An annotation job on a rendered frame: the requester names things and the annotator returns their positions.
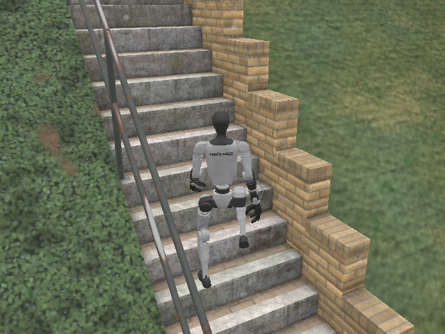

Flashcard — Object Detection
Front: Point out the robot left hand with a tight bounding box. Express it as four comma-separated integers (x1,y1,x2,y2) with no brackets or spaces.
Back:
190,181,206,192

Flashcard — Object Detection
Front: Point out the left robot forearm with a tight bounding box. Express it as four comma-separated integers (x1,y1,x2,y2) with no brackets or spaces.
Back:
190,169,199,186

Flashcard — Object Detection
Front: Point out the robot head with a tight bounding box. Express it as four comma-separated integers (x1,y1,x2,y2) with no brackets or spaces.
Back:
209,111,234,145

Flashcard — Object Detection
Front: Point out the humanoid robot torso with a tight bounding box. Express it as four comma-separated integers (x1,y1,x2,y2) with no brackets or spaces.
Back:
205,138,238,209

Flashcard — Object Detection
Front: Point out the right robot upper arm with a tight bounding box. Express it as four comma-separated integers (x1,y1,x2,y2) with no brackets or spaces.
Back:
236,141,253,180

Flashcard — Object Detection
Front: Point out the robot right hand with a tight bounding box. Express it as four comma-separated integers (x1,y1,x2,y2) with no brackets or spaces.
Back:
245,203,262,223

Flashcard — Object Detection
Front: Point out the left robot upper arm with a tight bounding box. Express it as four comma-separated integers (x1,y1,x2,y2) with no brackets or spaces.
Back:
192,141,207,178

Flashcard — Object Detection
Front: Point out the right robot forearm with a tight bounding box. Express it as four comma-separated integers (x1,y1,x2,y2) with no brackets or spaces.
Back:
246,170,260,205

